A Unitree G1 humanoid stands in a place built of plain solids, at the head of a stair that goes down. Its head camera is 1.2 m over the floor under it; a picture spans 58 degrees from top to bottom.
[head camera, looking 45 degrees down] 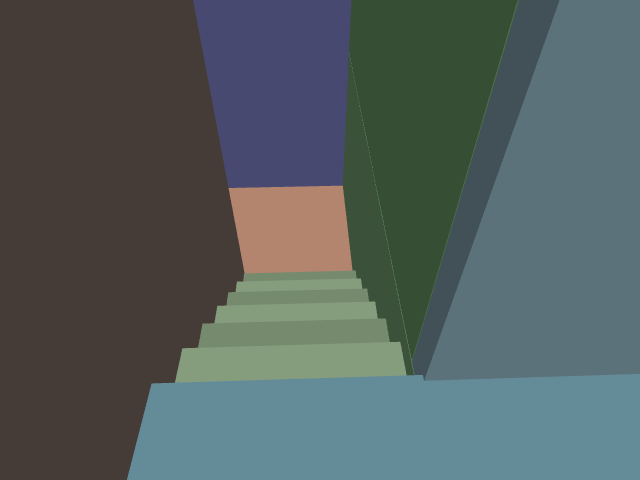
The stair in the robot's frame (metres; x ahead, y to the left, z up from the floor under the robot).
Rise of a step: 0.19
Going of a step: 0.23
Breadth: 0.80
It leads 2 degrees to the left of straight ahead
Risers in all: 7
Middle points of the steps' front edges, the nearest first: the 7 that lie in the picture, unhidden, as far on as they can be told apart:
0.62 0.10 0.00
0.85 0.10 -0.19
1.08 0.11 -0.38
1.32 0.12 -0.57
1.55 0.13 -0.76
1.79 0.13 -0.95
2.02 0.14 -1.14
